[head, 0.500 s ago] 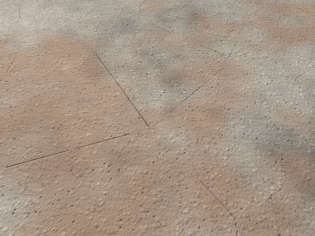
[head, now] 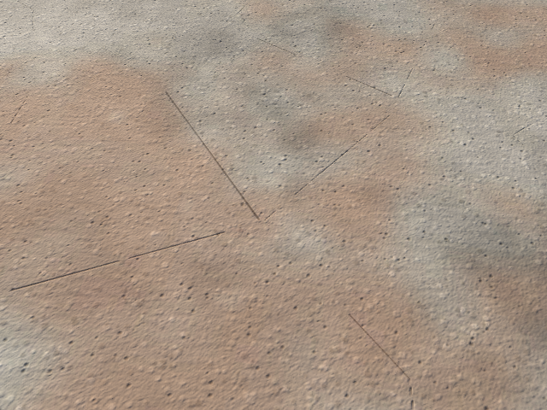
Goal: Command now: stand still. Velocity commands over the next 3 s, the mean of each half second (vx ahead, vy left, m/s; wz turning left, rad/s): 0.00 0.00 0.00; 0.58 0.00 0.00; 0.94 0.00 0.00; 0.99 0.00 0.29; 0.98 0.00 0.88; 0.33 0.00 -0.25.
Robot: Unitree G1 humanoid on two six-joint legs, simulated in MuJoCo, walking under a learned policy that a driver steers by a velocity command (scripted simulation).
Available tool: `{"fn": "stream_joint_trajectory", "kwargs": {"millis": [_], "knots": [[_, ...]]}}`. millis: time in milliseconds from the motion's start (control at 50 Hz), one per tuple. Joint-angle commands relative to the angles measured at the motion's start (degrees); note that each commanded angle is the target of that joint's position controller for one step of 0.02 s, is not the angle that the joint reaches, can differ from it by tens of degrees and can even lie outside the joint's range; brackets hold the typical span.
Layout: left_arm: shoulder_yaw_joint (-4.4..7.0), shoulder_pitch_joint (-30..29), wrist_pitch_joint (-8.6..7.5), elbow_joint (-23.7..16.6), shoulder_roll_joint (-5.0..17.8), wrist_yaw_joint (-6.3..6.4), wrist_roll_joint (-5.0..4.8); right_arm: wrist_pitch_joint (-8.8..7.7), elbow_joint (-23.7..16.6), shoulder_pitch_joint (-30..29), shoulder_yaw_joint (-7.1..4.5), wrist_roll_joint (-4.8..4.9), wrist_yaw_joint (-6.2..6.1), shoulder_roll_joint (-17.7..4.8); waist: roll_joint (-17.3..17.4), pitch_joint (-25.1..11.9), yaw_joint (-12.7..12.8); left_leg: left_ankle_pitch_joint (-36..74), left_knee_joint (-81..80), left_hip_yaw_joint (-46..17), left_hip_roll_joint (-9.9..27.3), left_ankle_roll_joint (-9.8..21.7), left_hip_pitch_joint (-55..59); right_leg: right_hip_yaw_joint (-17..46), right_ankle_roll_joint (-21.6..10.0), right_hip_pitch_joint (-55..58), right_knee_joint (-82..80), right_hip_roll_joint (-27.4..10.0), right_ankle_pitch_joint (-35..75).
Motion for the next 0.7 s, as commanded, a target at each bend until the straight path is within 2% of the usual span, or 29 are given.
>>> {"fn": "stream_joint_trajectory", "kwargs": {"millis": [20, 500, 520, 540, 560, 580, 600, 620, 640, 680, 700], "knots": [[0.70, 2.37, -0.29, -1.02, 5.02, 0.16, -0.01, -0.25, -0.67, 4.53, -0.72, 0.02, -0.11, -4.68, 0.33, 1.12, -0.01, 6.29, -6.51, -2.20, 2.39, 1.07, -6.02, 0.92, -2.14, 4.00, -3.34, -1.16, 7.08], [0.69, 3.71, -0.28, -0.95, 4.78, 0.31, -0.11, -0.33, -0.96, 5.87, -0.65, 0.08, -0.01, -4.37, 0.39, 1.39, -0.03, 7.69, -6.62, -2.28, 2.45, 1.25, -5.59, 0.80, -1.79, 4.16, -3.06, -1.21, 8.01], [0.65, 5.50, -0.21, -0.05, 4.23, 0.34, -0.27, -0.12, -0.01, 8.12, -0.95, 0.34, -0.18, -4.87, 1.50, -1.45, -0.36, -5.74, -7.50, -2.16, 1.85, 2.33, -4.10, -1.87, -2.10, 4.50, -0.88, 1.09, -4.20], [1.16, 5.62, -0.35, -0.26, 5.18, 0.27, -0.93, 0.04, -0.27, 8.93, -1.91, 1.13, -0.34, -7.61, 3.79, 0.58, -0.98, -23.54, -9.11, -5.74, 3.56, 4.80, -4.79, -3.88, -2.71, -0.30, 2.95, 3.05, -19.72], [1.43, 1.67, -1.12, -2.31, 6.03, -0.02, -1.15, -0.34, -0.22, 12.42, -2.66, 1.82, -0.36, -9.84, 6.16, 4.50, -3.32, -37.02, -14.01, -14.30, 9.34, 8.45, -3.82, -3.67, -3.18, -9.81, 8.14, 2.49, -25.40], [0.76, -3.86, -2.55, -5.57, 3.71, -0.74, -2.07, -1.41, -0.48, 13.35, -3.81, 2.29, -0.33, -13.25, 12.91, 8.42, -4.72, -41.55, -21.88, -27.64, 19.30, 13.21, -1.75, -5.49, -3.37, -17.92, 17.62, 1.18, -16.48], [0.93, -8.46, -3.90, -7.89, 4.79, -1.33, -2.30, -2.63, -1.47, 11.87, -4.04, 1.54, -0.35, -13.40, 11.08, 11.77, -5.23, -35.43, -25.26, -35.12, 24.79, 15.93, -0.52, -1.23, -4.06, -25.89, 25.58, -3.08, -13.81], [1.48, -8.73, -5.01, -8.55, 5.79, -1.77, -2.19, -3.79, -2.57, 9.49, -3.48, 0.71, -0.22, -11.23, 7.33, 11.46, -3.54, -28.09, -24.12, -34.00, 24.83, 15.13, 3.51, 0.85, -4.60, -31.84, 30.57, -5.31, -11.49], [1.68, -6.78, -5.91, -8.32, 5.57, -2.16, -1.91, -4.49, -3.60, 7.38, -3.12, 0.75, 0.19, -9.68, 5.73, 8.61, -2.05, -22.74, -22.29, -29.97, 22.87, 13.44, 6.59, 1.58, -4.97, -33.68, 32.24, -6.67, -8.97], [2.06, -5.24, -7.10, -8.31, 5.92, -2.66, -1.86, -4.52, -5.01, 6.11, -3.13, 1.84, 0.56, -9.35, 5.70, 4.96, -1.36, -15.95, -22.04, -20.53, 18.53, 9.95, 6.46, -0.23, -4.25, -28.28, 22.91, -7.22, -5.45], [2.01, -6.17, -7.40, -8.55, 5.31, -2.76, -1.77, -4.40, -5.51, 5.97, -3.19, 1.90, 0.51, -9.71, 6.54, 4.13, -1.65, -13.11, -22.02, -16.31, 15.79, 8.72, 3.37, -2.51, -3.40, -22.29, 17.97, -5.79, -4.00]]}}
Next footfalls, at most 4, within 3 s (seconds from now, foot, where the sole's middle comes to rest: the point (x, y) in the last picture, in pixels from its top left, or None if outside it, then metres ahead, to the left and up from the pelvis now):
0.84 right None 0.17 -0.17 -0.77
1.32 left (287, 361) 0.63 0.00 -0.77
1.78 right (336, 220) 1.09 -0.16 -0.77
2.26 left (265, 137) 1.48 0.07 -0.77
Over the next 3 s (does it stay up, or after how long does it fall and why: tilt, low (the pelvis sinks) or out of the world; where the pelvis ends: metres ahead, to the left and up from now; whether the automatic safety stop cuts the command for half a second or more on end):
stays up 1.77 0.19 0.00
